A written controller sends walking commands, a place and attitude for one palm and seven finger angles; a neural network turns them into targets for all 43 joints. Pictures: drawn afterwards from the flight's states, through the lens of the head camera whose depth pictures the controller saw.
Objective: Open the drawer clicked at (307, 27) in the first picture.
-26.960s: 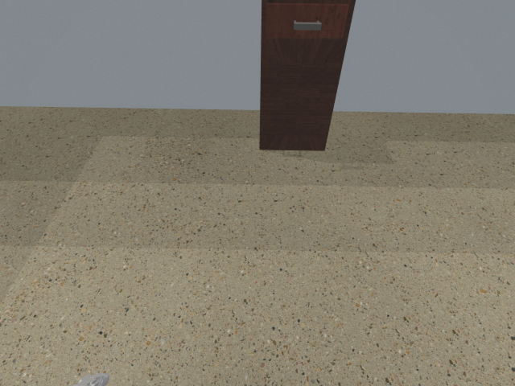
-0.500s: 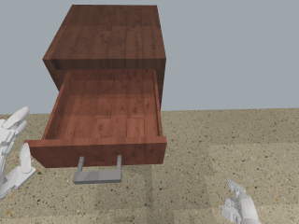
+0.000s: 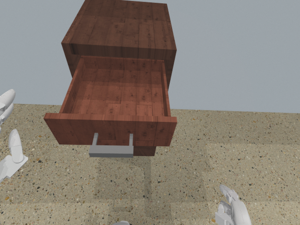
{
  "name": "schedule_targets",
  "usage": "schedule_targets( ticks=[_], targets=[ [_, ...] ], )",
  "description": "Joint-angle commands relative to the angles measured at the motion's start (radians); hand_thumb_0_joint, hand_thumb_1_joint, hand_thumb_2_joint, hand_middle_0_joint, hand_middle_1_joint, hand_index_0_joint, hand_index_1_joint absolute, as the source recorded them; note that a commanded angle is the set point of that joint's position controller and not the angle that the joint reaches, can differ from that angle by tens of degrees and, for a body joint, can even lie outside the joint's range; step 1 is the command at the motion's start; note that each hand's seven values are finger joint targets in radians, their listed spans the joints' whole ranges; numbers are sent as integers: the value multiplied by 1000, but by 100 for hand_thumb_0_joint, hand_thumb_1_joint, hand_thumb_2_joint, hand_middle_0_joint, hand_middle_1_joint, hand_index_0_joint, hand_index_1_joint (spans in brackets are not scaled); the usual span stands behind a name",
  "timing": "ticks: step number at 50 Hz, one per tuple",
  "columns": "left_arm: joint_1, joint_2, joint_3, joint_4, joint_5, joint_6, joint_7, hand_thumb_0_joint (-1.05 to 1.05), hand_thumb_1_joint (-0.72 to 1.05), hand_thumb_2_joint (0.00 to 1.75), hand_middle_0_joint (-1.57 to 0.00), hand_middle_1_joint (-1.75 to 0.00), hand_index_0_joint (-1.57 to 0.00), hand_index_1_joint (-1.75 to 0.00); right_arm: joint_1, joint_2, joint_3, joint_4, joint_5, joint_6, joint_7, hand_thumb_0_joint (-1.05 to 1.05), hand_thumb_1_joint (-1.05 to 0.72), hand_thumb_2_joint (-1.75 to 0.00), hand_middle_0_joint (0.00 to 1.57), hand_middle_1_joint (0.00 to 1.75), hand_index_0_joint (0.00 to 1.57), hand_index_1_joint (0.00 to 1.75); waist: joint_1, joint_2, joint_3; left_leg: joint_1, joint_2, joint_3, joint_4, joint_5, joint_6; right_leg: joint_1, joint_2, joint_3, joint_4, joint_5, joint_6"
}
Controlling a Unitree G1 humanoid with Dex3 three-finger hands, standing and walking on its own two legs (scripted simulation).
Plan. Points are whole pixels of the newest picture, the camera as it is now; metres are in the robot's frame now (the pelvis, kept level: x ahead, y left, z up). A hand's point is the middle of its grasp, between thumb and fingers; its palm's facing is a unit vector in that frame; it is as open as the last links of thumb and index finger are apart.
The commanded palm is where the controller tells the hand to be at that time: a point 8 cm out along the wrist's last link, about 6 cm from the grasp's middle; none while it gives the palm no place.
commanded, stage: step back with the hand held close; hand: left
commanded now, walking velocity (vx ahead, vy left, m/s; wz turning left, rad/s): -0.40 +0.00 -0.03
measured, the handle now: (112, 144) +0.34 +0.13 -0.01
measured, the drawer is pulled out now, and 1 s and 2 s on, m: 0.30 0.30 0.30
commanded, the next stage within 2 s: stop stepping back and stand still in 0.22 s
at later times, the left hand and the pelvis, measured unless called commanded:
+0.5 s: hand out of the picture +0.10 +0.19 +0.16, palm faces +0.28 -0.81 -0.51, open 7.4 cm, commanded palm +0.03 +0.23 +0.19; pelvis -0.12 -0.04 +0.00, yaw -4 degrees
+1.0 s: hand out of the picture -0.03 +0.16 +0.16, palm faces +0.38 -0.80 -0.45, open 7.4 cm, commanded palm -0.09 +0.20 +0.19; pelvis -0.21 -0.08 +0.00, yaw +1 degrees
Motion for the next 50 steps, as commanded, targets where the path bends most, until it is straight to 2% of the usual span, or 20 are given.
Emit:
schedule_targets(
  ticks=[1, 10, 12, 14, 16, 17, 19, 21, 22, 25, 29, 30, 32, 33, 37, 39, 42, 43, 45, 50],
  targets=[
    [23, 103, 90, -209, -15, -82, 10, 0, 90, 90, -20, -30, -20, -30, -94, -145, -60, -130, -4, -89, 5, 0, -90, -90, 20, 30, 20, 30, 10, 129, -125, 74, 257, -248, -298, -240, 87, 58, -15, 22, 52, -99, 3],
    [13, 169, 143, -274, -56, -126, -43, 0, 90, 90, -20, -30, -20, -30, -131, -152, -36, -90, -5, -107, 27, 0, -90, -90, 20, 30, 20, 30, 33, 219, -290, 348, 186, -116, -125, 244, 32, 166, -4, -28, -442, 156, -13],
    [54, 219, 191, -310, -55, -141, -50, 0, 90, 90, -20, -30, -20, -30, -121, -141, -39, -105, 2, -81, 30, 0, -90, -90, 20, 30, 20, 30, 30, 81, -351, 373, 107, -9, 38, 275, -8, 194, -89, 11, -504, 409, -28],
    [76, 202, 184, -266, -70, -136, -51, 0, 90, 90, -20, -30, -20, -30, -162, -151, -63, -140, 56, -76, 13, 0, -90, -90, 20, 30, 20, 30, 22, -204, -262, 219, -53, 88, 361, -230, -55, 123, -302, 107, -454, 808, -88],
    [114, 190, 194, -191, -61, -117, -43, 0, 90, 90, -20, -30, -20, -30, -220, -106, -42, -157, 50, -60, -8, 0, -90, -90, 20, 30, 20, 30, 19, -143, -134, 14, -37, 35, 437, -414, -54, 123, -357, 115, -379, 967, -151],
    [139, 153, 185, -151, -55, -94, -44, 0, 90, 90, -20, -30, -20, -30, -206, -91, -27, -149, 30, -48, -7, 0, -90, -90, 20, 30, 20, 30, -14, -90, -100, 18, -19, 36, 239, -351, -46, 160, -311, 76, -310, 1002, -123],
    [129, 128, 159, -106, -46, -69, -28, 0, 90, 90, -20, -30, -20, -30, -173, -109, -15, -132, 34, -18, -19, 0, -90, -90, 20, 30, 20, 30, -45, 63, -118, 219, 43, 34, -149, 248, -19, 148, -133, -53, -107, 795, -2],
    [45, 130, 119, -131, -29, -55, -13, 0, 90, 90, -20, -30, -20, -30, -96, -139, -52, -113, 20, -35, 3, 0, -90, -90, 20, 30, 20, 30, -35, 164, -136, 422, 286, -224, -120, 723, 92, -103, -63, 14, 66, -76, -1],
    [-7, 93, 59, -110, -33, -51, -11, 0, 90, 90, -20, -30, -20, -30, -59, -152, -62, -102, 41, -49, 7, 0, -90, -90, 20, 30, 20, 30, -47, 84, -71, 380, 304, -206, -165, 547, 93, -106, -61, 54, 118, -201, -5],
    [25, 129, 92, -193, -22, -17, 11, 0, 90, 90, -20, -30, -20, -30, -88, -144, -52, -129, 11, -77, 2, 0, -90, -90, 20, 30, 20, 30, -9, 173, -114, 176, 257, -237, -241, 41, 114, 43, -84, 37, 4, -122, 14],
    [108, 154, 114, -317, -11, -19, 25, 0, 90, 90, -20, -30, -20, -30, -120, -149, -38, -188, 25, -79, 4, 0, -90, -90, 20, 30, 20, 30, 4, 108, -101, -118, 138, -104, -200, -463, 37, 348, -86, -14, -234, 92, 3],
    [114, 171, 134, -310, -4, -23, 28, 0, 90, 90, -20, -30, -20, -30, -121, -145, -41, -194, 23, -71, 4, 0, -90, -90, 20, 30, 20, 30, 0, 44, -71, -145, 79, -44, -95, -502, 7, 307, -140, 49, -317, 14, -26],
    [48, 189, 146, -316, -8, -25, 32, 0, 90, 90, -20, -30, -20, -30, -96, -155, -67, -177, 22, -51, 0, 0, -90, -90, 20, 30, 20, 30, -6, -156, -37, 66, -34, 42, 383, -413, -62, -128, -369, 405, -610, -438, -148],
    [14, 147, 112, -282, -14, -22, 37, 0, 90, 90, -20, -30, -20, -30, -86, -137, -65, -143, 11, -41, -6, 0, -90, -90, 20, 30, 20, 30, -21, -162, -26, 160, -13, 25, 537, -359, -59, -238, -425, 413, -641, -412, -168],
    [-8, 118, 94, -111, -8, -14, 48, 0, 90, 90, -20, -30, -20, -30, -106, -110, -38, -121, -5, -15, -28, 0, -90, -90, 20, 30, 20, 30, -31, -110, -22, 215, 31, 57, 244, -312, -42, -153, -275, 144, -516, -231, -91],
    [-33, 91, 69, -50, 4, -25, 56, 0, 90, 90, -20, -30, -20, -30, -76, -120, -30, -101, 1, -29, -37, 0, -90, -90, 20, 30, 20, 30, -29, -18, 28, 212, 19, 65, -50, -336, -28, -78, -221, 136, -474, -234, -63],
    [-68, 78, 42, -97, 6, -43, 53, 0, 90, 90, -20, -30, -20, -30, -72, -159, -42, -120, 5, -55, -29, 0, -90, -90, 20, 30, 20, 30, -17, 136, 56, 49, 197, -195, -299, -376, 54, 116, -74, 44, -264, 11, 5],
    [-65, 100, 59, -140, 10, -48, 50, 0, 90, 90, -20, -30, -20, -30, -80, -163, -43, -128, 13, -65, -21, 0, -90, -90, 20, 30, 20, 30, -2, 121, -24, 48, 213, -166, -265, -259, 58, 196, -62, 8, -212, 95, 24],
    [-39, 103, 68, -153, 16, -43, 39, 0, 90, 90, -20, -30, -20, -30, -96, -133, -27, -125, 13, -66, -15, 0, -90, -90, 20, 30, 20, 30, -6, 206, 1, -108, 182, -143, -334, -529, 39, 285, -63, 18, -196, 36, 18],
    [-18, 102, 47, -201, 15, -38, 35, 0, 90, 90, -20, -30, -20, -30, -77, -143, -40, -127, 6, -91, 0, 0, -90, -90, 20, 30, 20, 30, -4, 48, -25, -25, 89, -34, -183, -367, 12, 271, -79, 72, -348, 47, 18]
  ],
)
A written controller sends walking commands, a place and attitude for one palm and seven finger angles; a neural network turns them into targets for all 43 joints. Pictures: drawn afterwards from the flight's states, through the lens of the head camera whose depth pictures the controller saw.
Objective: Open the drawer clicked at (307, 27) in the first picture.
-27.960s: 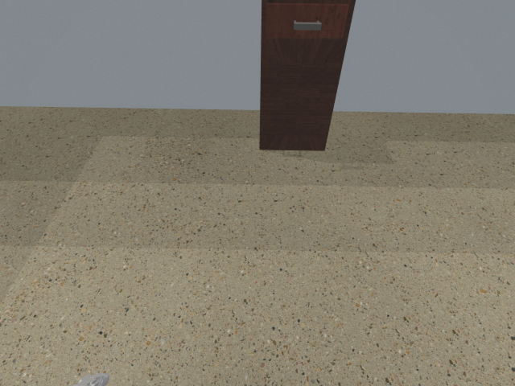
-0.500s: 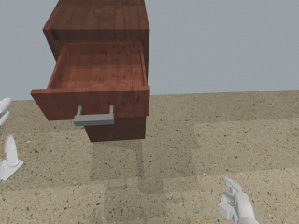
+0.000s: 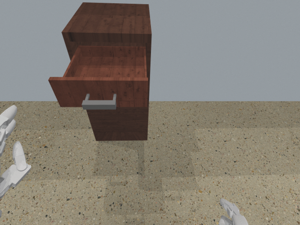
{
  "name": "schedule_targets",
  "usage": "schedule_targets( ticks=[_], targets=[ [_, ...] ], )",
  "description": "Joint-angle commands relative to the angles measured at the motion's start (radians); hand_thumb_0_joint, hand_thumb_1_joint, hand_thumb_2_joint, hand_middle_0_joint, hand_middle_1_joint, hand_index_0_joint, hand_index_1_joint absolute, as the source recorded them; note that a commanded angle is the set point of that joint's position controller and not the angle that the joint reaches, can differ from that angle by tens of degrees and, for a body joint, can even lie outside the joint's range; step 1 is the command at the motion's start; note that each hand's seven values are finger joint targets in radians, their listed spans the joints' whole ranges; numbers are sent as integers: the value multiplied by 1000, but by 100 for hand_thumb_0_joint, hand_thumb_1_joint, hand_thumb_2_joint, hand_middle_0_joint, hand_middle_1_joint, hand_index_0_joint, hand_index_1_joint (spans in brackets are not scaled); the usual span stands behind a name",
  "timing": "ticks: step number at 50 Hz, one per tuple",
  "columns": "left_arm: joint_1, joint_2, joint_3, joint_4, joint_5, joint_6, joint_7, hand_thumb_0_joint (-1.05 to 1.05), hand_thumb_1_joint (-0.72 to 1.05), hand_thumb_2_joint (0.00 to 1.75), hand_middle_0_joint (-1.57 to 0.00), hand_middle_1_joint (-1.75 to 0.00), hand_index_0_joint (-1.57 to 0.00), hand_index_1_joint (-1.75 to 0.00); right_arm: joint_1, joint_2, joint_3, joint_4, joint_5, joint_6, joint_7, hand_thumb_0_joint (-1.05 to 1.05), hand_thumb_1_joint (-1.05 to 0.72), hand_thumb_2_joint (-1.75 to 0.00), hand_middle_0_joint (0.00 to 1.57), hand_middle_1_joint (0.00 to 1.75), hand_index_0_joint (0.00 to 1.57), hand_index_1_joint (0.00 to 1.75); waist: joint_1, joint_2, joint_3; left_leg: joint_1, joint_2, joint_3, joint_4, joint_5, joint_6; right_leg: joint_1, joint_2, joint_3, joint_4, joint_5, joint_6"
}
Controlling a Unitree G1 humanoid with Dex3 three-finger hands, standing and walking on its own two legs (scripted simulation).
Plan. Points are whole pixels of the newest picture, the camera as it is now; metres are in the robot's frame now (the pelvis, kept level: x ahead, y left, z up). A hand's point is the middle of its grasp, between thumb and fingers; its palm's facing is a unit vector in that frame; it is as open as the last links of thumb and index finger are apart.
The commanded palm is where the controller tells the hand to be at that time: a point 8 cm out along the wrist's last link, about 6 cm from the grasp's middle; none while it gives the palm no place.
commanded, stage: stop stepping back and stand still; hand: left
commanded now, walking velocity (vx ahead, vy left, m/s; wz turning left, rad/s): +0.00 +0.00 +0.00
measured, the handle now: (100, 100) +0.55 +0.21 -0.01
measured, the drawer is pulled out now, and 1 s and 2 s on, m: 0.30 0.30 0.30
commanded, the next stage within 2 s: let the arm hang, fingers relaxed in 0.64 s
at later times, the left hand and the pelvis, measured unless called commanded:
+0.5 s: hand (30, 197) +0.14 +0.21 +0.16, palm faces +0.40 -0.79 -0.46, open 7.4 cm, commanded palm +0.08 +0.25 +0.19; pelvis -0.03 -0.03 +0.00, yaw +4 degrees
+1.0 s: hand out of the picture +0.07 +0.16 -0.13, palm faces +0.01 -0.96 -0.28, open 7.4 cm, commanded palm none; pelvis -0.04 -0.04 +0.00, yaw +4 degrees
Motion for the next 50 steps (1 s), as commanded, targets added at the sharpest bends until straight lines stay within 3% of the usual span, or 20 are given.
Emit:
schedule_targets(
  ticks=[1, 4, 6, 8, 10, 14, 16, 18, 21, 24, 28, 31, 33, 36, 37, 38, 42, 45, 47, 50],
  targets=[
    [-37, 165, 105, -261, 2, -87, 14, 0, 90, 90, -20, -30, -20, -30, -142, -133, -60, -157, -10, -67, -5, 0, -90, -90, 20, 30, 20, 30, 16, 44, -34, -203, 31, -43, -126, -221, 67, 190, -78, 182, -196, -216, 11],
    [-70, 161, 99, -190, 4, -85, 23, 0, 90, 90, -20, -30, -20, -30, -115, -123, -63, -131, -17, -48, -13, 0, -90, -90, 20, 30, 20, 30, 6, -49, -14, -54, -35, 21, 104, -221, 41, -53, -193, 356, -397, -540, -33],
    [-96, 158, 95, -153, 4, -81, 29, 0, 90, 90, -20, -30, -20, -30, -100, -116, -67, -107, -21, -29, -11, 0, -90, -90, 20, 30, 20, 30, -4, -116, -61, 25, -42, 38, 221, -167, 44, -103, -251, 388, -436, -552, -42],
    [-101, 153, 93, -131, -1, -78, 29, 0, 90, 90, -20, -30, -20, -30, -110, -111, -61, -105, -22, -16, -10, 0, -90, -90, 20, 30, 20, 30, -11, -137, -96, 49, -26, 29, 125, -143, 53, -49, -230, 311, -381, -442, -49],
    [-97, 142, 86, -127, -3, -80, 28, 0, 90, 90, -20, -30, -20, -30, -124, -114, -52, -120, -20, -12, -15, 0, -90, -90, 20, 30, 20, 30, -6, -32, -59, 34, -15, 14, -66, -181, 60, -16, -158, 231, -312, -409, -29],
    [-86, 150, 99, -207, 3, -90, 21, 0, 90, 90, -20, -30, -20, -30, -154, -131, -54, -151, -8, -22, -5, 0, -90, -90, 20, 30, 20, 30, 11, 217, -44, -300, 168, -217, -387, -486, 126, 272, -9, 94, 37, -140, 39],
    [-75, 138, 94, -194, 17, -71, 12, 0, 90, 90, -20, -30, -20, -30, -161, -116, -60, -167, -5, -26, -5, 0, -90, -90, 20, 30, 20, 30, 21, 230, -10, -449, 187, -179, -398, -506, 134, 351, 13, 59, 179, -92, 49],
    [-62, 152, 96, -226, 14, -71, 6, 0, 90, 90, -20, -30, -20, -30, -155, -122, -66, -170, -4, -37, -3, 0, -90, -90, 20, 30, 20, 30, 21, 158, -20, -351, 145, -104, -283, -340, 116, 314, -2, 68, 63, -45, 44],
    [2, 158, 105, -186, -7, -88, 1, 0, 90, 90, -20, -30, -20, -30, -154, -124, -67, -159, -8, -49, 0, 0, -90, -90, 20, 30, 20, 30, 4, 5, 16, -147, 18, -15, -40, -112, 53, 84, -119, 267, -250, -74, -27],
    [-34, 157, 97, -181, -3, -96, 7, 0, 90, 90, -20, -30, -20, -30, -117, -117, -76, -124, -9, -22, 4, 0, -90, -90, 20, 30, 20, 30, 11, -73, -41, -51, -23, 32, 204, -150, 37, -45, -255, 494, -471, -516, -13],
    [-74, 152, 85, -174, 2, -103, 17, 0, 90, 90, -20, -30, -20, -30, -122, -101, -62, -119, -21, -23, -4, 0, -90, -90, 20, 30, 20, 30, -2, -66, -100, 35, -4, 15, 30, -101, 53, 28, -214, 336, -362, -300, -59],
    [-64, 141, 76, -185, 0, -113, 23, 0, 90, 90, -20, -30, -20, -30, -117, -129, -61, -129, -30, -32, -12, 0, -90, -90, 20, 30, 20, 30, 15, 87, -61, 30, 42, -54, -211, -143, 83, 80, -97, 259, -269, -237, -17],
    [-77, 147, 75, -209, 3, -118, 21, 0, 90, 90, -20, -30, -20, -30, -120, -148, -65, -146, -22, -42, -8, 0, -90, -90, 20, 30, 20, 30, 21, 98, -58, -31, 113, -133, -266, -123, 105, 159, -45, 206, -188, -69, 15],
    [-44, 137, 81, -181, 0, -107, 17, 0, 90, 90, -20, -30, -20, -30, -130, -130, -57, -146, -14, -47, -9, 0, -90, -90, 20, 30, 20, 30, 18, 106, -33, -124, 76, -74, -283, -224, 82, 211, -43, 194, -216, -115, 9],
    [-194, 2, -303, 678, 78, 24, -131, 0, 90, 90, -20, -30, -20, -30, -146, -261, -122, 137, -28, -110, 75, 0, -90, -90, 20, 30, 20, 30, -50, 116, 59, -148, 94, -139, -128, 20, 78, 39, -71, 97, -72, 56, -17],
    [-183, 36, -219, 700, 59, 99, -165, 0, 90, 90, -20, -30, -20, -30, -77, -274, -117, 116, -21, -36, 73, 0, -90, -90, 20, 30, 20, 30, -17, 92, 36, -144, 124, -105, -142, 123, 87, 69, -88, 141, -57, 151, -32],
    [-284, 15, -240, 808, 56, 121, -178, 0, 90, 90, -20, -30, -20, -30, -42, -216, -96, 98, -26, 18, 61, 0, -90, -90, 20, 30, 20, 30, 2, -98, -86, -91, 75, -96, -42, 168, 94, 120, -96, 165, -27, 192, -73],
    [-348, 55, -246, 979, 54, 133, -172, 0, 90, 90, -20, -30, -20, -30, -10, -206, -94, 115, -31, 66, 56, 0, -90, -90, 20, 30, 20, 30, 2, -209, -100, -36, -29, -18, 56, -65, 75, 122, -205, 322, -200, 44, -125],
    [-396, 50, -261, 1089, 52, 145, -160, 0, 90, 90, -20, -30, -20, -30, 6, -192, -89, 149, -35, 88, 54, 0, -90, -90, 20, 30, 20, 30, 1, -127, -83, 9, -38, -11, 56, -127, 70, 89, -208, 347, -262, -85, -137],
    [-428, 15, -281, 1221, 43, 155, -157, 0, 90, 90, -20, -30, -20, -30, 46, -135, -64, 209, -39, 98, 55, 0, -90, -90, 20, 30, 20, 30, -5, 21, -37, 34, -2, -58, -88, -42, 86, 58, -140, 296, -253, -203, -80]
  ],
)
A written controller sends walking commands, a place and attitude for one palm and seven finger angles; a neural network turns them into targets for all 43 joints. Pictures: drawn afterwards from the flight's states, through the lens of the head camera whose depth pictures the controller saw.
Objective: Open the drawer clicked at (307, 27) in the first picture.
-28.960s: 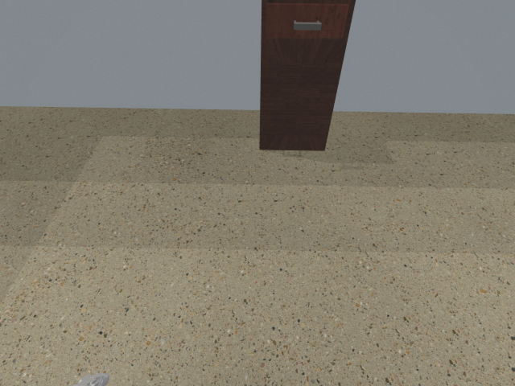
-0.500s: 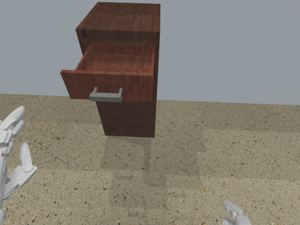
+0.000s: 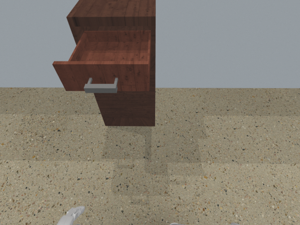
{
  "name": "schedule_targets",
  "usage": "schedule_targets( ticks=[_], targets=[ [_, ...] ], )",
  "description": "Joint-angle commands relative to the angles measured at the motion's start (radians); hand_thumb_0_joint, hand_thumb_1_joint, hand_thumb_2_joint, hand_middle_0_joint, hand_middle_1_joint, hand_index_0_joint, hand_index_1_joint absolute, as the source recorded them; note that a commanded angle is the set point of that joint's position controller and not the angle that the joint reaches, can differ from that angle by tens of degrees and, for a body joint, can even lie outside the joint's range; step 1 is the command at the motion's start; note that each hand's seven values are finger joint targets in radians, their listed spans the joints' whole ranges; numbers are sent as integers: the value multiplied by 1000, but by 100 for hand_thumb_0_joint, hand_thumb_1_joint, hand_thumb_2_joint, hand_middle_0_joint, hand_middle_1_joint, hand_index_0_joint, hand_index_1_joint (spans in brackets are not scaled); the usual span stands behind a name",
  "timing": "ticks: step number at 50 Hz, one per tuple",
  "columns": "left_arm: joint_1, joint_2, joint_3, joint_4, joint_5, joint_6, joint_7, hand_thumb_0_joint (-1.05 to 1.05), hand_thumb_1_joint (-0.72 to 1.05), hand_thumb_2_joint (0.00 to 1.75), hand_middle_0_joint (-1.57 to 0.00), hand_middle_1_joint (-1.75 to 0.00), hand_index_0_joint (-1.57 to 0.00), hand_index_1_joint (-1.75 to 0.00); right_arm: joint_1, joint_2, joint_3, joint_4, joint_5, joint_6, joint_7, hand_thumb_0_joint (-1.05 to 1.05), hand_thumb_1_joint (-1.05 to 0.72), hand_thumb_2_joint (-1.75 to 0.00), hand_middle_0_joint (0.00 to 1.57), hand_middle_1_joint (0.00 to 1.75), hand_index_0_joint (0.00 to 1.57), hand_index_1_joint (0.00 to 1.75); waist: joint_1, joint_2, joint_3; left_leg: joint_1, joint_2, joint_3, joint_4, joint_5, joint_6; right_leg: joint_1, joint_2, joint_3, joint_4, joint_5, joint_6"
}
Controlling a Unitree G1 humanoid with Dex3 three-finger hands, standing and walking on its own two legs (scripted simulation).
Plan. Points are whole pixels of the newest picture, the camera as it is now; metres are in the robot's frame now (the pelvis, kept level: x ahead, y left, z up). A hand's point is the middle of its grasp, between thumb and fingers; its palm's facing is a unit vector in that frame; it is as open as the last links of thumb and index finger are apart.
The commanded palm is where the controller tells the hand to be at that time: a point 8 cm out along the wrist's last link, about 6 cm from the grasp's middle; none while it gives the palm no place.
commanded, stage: let the arm hang, fingers relaxed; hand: left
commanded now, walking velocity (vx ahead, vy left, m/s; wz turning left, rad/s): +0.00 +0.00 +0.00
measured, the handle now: (102, 84) +0.61 +0.21 +0.00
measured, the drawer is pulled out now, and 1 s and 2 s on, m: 0.30 0.30 0.30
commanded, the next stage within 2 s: look to check the result in 0.84 s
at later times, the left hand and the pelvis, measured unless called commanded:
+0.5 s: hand out of the picture +0.03 +0.19 -0.15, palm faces +0.03 -0.97 -0.25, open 7.4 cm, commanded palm none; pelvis +0.01 +0.00 +0.02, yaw -1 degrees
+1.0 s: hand out of the picture +0.04 +0.18 -0.16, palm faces +0.02 -0.98 -0.20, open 7.3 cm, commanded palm none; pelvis +0.04 +0.02 +0.02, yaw -1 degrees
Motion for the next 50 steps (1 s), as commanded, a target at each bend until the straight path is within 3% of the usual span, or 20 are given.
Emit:
schedule_targets(
  ticks=[1, 2, 3, 6, 7, 9, 12, 14, 18, 25, 29, 35, 43, 50],
  targets=[
    [-39, 156, 59, 30, -14, -54, 24, 0, 90, 90, -20, -30, -20, -30, 95, -66, -17, 1, -6, 1, -14, 0, -90, -90, 20, 30, 20, 30, 11, 69, -69, 3, 61, -101, -173, -19, 53, 85, -144, 256, -249, -259, 43],
    [-20, 155, 59, 66, -14, -54, 26, 0, 90, 90, -20, -30, -20, -30, 84, -63, -15, 9, -7, 2, -16, 0, -90, -90, 20, 30, 20, 30, 29, 117, -52, -35, 85, -127, -211, -33, 59, 119, -118, 233, -239, -227, 61],
    [-6, 148, 58, 107, -17, -56, 25, 0, 90, 90, -20, -30, -20, -30, 83, -56, -13, 22, -6, 2, -20, 0, -90, -90, 20, 30, 20, 30, 36, 128, -50, -76, 94, -124, -233, -68, 59, 171, -114, 224, -241, -205, 68],
    [32, 119, 67, 202, -19, -66, 28, 0, 90, 90, -20, -30, -20, -30, 139, -28, -16, 69, -6, 4, -31, 0, -90, -90, 20, 30, 20, 30, 39, 137, -76, -74, 63, -74, -216, -89, 39, 235, -134, 245, -283, -198, 53],
    [30, 120, 65, 227, -19, -68, 29, 0, 90, 90, -20, -30, -20, -30, 162, -22, -17, 85, -3, 8, -35, 0, -90, -90, 20, 30, 20, 30, 37, 90, -72, -54, 61, -65, -206, -69, 36, 233, -137, 246, -304, -193, 55],
    [25, 109, 61, 267, -22, -69, 29, 0, 90, 90, -20, -30, -20, -30, 213, -8, -15, 121, -1, 13, -38, 0, -90, -90, 20, 30, 20, 30, 25, 63, -65, -43, 58, -53, -198, -77, 33, 222, -152, 261, -340, -238, 54],
    [20, 103, 61, 318, -22, -70, 34, 0, 90, 90, -20, -30, -20, -30, 276, 13, -15, 165, -1, 20, -41, 0, -90, -90, 20, 30, 20, 30, 13, -27, -34, -17, 52, -38, -185, -56, 31, 183, -165, 270, -388, -296, 63],
    [12, 93, 60, 344, -25, -67, 35, 0, 90, 90, -20, -30, -20, -30, 313, 29, -11, 192, -3, 22, -44, 0, -90, -90, 20, 30, 20, 30, 5, -50, -2, -7, 56, -44, -198, -56, 35, 146, -163, 255, -399, -321, 63],
    [29, 66, 56, 380, -27, -64, 37, 0, 90, 90, -20, -30, -20, -30, 329, 43, -6, 222, -8, 13, -49, 0, -90, -90, 20, 30, 20, 30, 16, 2, 23, -44, 82, -74, -265, -83, 45, 156, -130, 220, -357, -274, 55],
    [49, 42, 55, 410, -25, -66, 40, 0, 90, 90, -20, -30, -20, -30, 333, 66, -5, 242, -6, 6, -52, 0, -90, -90, 20, 30, 20, 30, 24, -35, 39, -61, 79, -61, -272, -80, 42, 169, -125, 219, -336, -242, 53],
    [47, 26, 55, 412, -23, -66, 42, 0, 90, 90, -20, -30, -20, -30, 335, 81, -5, 247, -6, 5, -54, 0, -90, -90, 20, 30, 20, 30, 21, -13, 65, -60, 85, -66, -281, -88, 44, 134, -118, 214, -323, -234, 51],
    [57, 15, 56, 416, -23, -72, 42, 0, 90, 90, -20, -30, -20, -30, 320, 86, -7, 244, -5, -3, -57, 0, -90, -90, 20, 30, 20, 30, 23, 31, 35, -43, 87, -64, -281, -57, 44, 165, -117, 214, -301, -163, 47],
    [60, 9, 50, 432, -25, -80, 43, 0, 90, 90, -20, -30, -20, -30, 300, 83, -7, 246, 2, -9, -61, 0, -90, -90, 20, 30, 20, 30, 19, -2, 19, 19, 89, -47, -263, 39, 34, 189, -129, 209, -296, -67, 41],
    [60, 8, 44, 448, -27, -81, 44, 0, 90, 90, -20, -30, -20, -30, 277, 69, -2, 253, 5, -14, -65, 0, -90, -90, 20, 30, 20, 30, 20, 12, 5, 51, 101, -52, -277, 95, 31, 224, -128, 190, -266, 40, 38]
  ],
)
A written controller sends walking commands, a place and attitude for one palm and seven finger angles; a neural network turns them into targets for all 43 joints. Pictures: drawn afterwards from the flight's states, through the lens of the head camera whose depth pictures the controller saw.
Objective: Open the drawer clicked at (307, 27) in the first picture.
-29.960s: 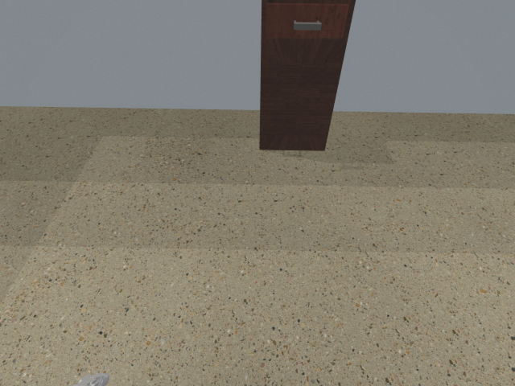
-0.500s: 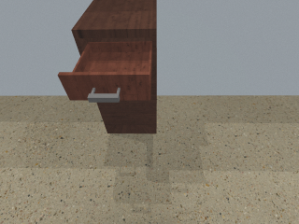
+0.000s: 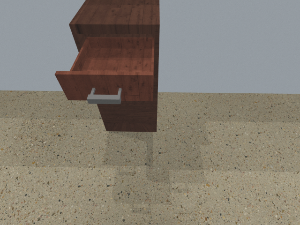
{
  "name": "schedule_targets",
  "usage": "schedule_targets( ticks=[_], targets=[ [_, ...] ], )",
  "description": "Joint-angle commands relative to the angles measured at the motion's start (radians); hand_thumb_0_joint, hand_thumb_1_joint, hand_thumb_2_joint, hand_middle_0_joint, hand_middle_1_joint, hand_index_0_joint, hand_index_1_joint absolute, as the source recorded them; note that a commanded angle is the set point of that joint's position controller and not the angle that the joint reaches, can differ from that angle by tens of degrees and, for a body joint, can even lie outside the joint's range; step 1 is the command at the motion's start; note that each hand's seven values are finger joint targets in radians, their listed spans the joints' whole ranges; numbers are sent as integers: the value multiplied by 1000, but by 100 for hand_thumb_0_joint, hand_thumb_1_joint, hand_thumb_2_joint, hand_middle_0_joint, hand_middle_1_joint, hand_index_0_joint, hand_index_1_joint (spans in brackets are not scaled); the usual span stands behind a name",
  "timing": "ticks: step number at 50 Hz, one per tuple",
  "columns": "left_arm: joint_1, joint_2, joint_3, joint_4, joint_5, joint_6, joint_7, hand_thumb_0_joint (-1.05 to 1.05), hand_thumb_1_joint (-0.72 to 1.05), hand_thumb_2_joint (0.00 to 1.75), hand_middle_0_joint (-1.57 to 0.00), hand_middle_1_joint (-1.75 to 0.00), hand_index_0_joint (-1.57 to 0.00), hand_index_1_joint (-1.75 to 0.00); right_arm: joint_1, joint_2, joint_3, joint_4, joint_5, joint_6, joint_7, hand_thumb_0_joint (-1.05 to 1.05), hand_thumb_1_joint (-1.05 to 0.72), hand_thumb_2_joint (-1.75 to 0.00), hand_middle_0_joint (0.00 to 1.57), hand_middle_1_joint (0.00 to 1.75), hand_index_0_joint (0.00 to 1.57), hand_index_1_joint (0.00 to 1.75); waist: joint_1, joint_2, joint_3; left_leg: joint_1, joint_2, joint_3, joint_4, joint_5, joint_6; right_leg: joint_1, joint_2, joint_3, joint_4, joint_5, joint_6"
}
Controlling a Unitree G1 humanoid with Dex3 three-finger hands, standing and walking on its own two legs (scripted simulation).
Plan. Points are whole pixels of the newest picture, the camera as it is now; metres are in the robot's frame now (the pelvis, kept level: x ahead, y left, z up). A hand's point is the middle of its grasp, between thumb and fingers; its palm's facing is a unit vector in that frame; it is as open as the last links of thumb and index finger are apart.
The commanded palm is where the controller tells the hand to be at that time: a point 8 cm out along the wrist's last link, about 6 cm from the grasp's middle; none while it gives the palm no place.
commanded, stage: look to check the result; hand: left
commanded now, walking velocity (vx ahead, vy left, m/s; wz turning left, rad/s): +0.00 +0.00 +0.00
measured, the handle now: (105, 94) +0.56 +0.21 -0.02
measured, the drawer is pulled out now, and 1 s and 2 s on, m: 0.30 0.30 0.30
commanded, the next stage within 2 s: stand and wait in 0.46 s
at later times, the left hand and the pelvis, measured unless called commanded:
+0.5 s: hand out of the picture +0.05 +0.18 -0.17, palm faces +0.03 -0.97 -0.22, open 7.3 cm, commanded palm none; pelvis +0.03 +0.01 +0.00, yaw +0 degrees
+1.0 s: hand out of the picture +0.06 +0.19 -0.17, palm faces +0.01 -0.97 -0.23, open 7.4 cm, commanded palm none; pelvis +0.03 +0.01 +0.00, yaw -1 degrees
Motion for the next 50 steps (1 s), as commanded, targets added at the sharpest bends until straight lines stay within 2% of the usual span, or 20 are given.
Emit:
schedule_targets(
  ticks=[1, 4, 6, 9, 12, 14, 17, 18, 21, 30, 31, 37, 38, 50],
  targets=[
    [46, 104, 19, -25, -4, -20, 7, 0, 90, 90, -20, -30, -20, -30, 106, -69, -13, -4, 2, -5, -10, 0, -90, -90, 20, 30, 20, 30, -7, -10, 25, -84, 86, -64, -84, 67, 41, 93, -150, 157, -69, 13, 13],
    [43, 105, 18, -23, -4, -20, 9, 0, 90, 90, -20, -30, -20, -30, 96, -70, -12, 0, 2, -6, -12, 0, -90, -90, 20, 30, 20, 30, -8, 10, 13, -65, 90, -65, -83, 96, 40, 106, -150, 151, -56, 62, 12],
    [42, 108, 17, -21, -5, -20, 9, 0, 90, 90, -20, -30, -20, -30, 86, -74, -13, -2, 3, -7, -13, 0, -90, -90, 20, 30, 20, 30, -6, -10, 20, -59, 91, -64, -84, 113, 39, 107, -151, 145, -46, 98, 12],
    [37, 107, 16, -21, -4, -20, 10, 0, 90, 90, -20, -30, -20, -30, 79, -74, -13, 1, 3, -6, -14, 0, -90, -90, 20, 30, 20, 30, -8, -1, 26, -48, 91, -63, -82, 126, 38, 103, -151, 148, -44, 121, 12],
    [36, 107, 16, -20, -3, -22, 11, 0, 90, 90, -20, -30, -20, -30, 70, -82, -15, 1, 5, -5, -15, 0, -90, -90, 20, 30, 20, 30, -8, -14, 18, -29, 94, -61, -81, 142, 37, 102, -149, 146, -38, 145, 12],
    [30, 111, 16, -23, -4, -22, 11, 0, 90, 90, -20, -30, -20, -30, 67, -82, -14, 5, 4, -7, -15, 0, -90, -90, 20, 30, 20, 30, -10, 2, 10, -25, 96, -59, -81, 157, 36, 117, -154, 142, -34, 169, 12],
    [30, 115, 18, -26, -3, -24, 12, 0, 90, 90, -20, -30, -20, -30, 56, -86, -18, 1, 6, -7, -16, 0, -90, -90, 20, 30, 20, 30, -10, -20, -2, -6, 96, -55, -78, 168, 35, 117, -151, 142, -31, 196, 12],
    [22, 119, 17, -27, -4, -23, 11, 0, 90, 90, -20, -30, -20, -30, 56, -87, -16, 5, 5, -6, -16, 0, -90, -90, 20, 30, 20, 30, -11, -9, 14, -16, 95, -56, -80, 164, 34, 117, -155, 144, -32, 198, 12],
    [15, 126, 18, -31, -5, -23, 11, 0, 90, 90, -20, -30, -20, -30, 50, -92, -18, 6, 4, -4, -14, 0, -90, -90, 20, 30, 20, 30, -11, -25, 22, -20, 93, -55, -86, 142, 32, 119, -155, 148, -39, 179, 13],
    [-6, 144, 23, -39, -5, -25, 9, 0, 90, 90, -20, -30, -20, -30, 29, -110, -19, 6, 3, -8, -14, 0, -90, -90, 20, 30, 20, 30, -9, 5, 3, -1, 97, -57, -89, 186, 30, 134, -157, 148, -31, 217, 9],
    [-5, 145, 23, -40, -5, -25, 8, 0, 90, 90, -20, -30, -20, -30, 27, -113, -20, 6, 3, -8, -15, 0, -90, -90, 20, 30, 20, 30, -9, -8, -3, 4, 98, -56, -88, 182, 30, 137, -156, 148, -31, 217, 9],
    [-19, 155, 25, -43, -4, -25, 7, 0, 90, 90, -20, -30, -20, -30, 17, -125, -24, 6, 3, -6, -12, 0, -90, -90, 20, 30, 20, 30, -8, -14, 16, 0, 97, -57, -101, 132, 32, 123, -153, 155, -55, 144, 10],
    [-24, 156, 25, -43, -5, -24, 7, 0, 90, 90, -20, -30, -20, -30, 16, -128, -23, 8, 1, -7, -12, 0, -90, -90, 20, 30, 20, 30, -9, 1, 14, -1, 98, -61, -100, 142, 32, 126, -155, 155, -51, 146, 9],
    [-46, 186, 29, -46, -6, -28, 4, 0, 90, 90, -20, -30, -20, -30, -15, -161, -27, 5, 2, -11, -12, 0, -90, -90, 20, 30, 20, 30, -8, -3, -1, 11, 103, -63, -103, 166, 32, 138, -159, 158, -46, 184, 6]
  ],
)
